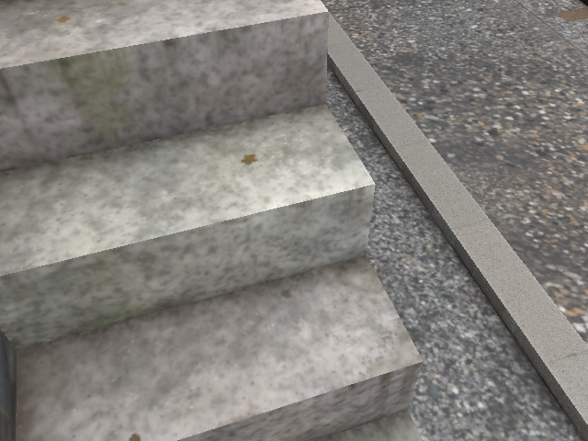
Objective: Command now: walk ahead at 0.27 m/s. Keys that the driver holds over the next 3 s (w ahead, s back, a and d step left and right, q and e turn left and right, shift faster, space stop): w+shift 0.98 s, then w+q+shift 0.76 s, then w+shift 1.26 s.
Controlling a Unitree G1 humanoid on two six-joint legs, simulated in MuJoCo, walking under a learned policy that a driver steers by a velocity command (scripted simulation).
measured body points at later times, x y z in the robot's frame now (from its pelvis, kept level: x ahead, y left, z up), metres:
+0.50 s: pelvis +0.08 +0.00 -0.01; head +0.09 +0.00 +0.44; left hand +0.21 +0.24 -0.11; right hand +0.30 -0.20 -0.09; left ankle +0.00 +0.12 -0.71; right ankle +0.04 -0.10 -0.74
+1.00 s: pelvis +0.16 -0.04 +0.00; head +0.20 +0.02 +0.44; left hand +0.35 +0.19 -0.12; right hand +0.25 -0.33 -0.09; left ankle +0.00 +0.13 -0.71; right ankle +0.12 -0.20 -0.71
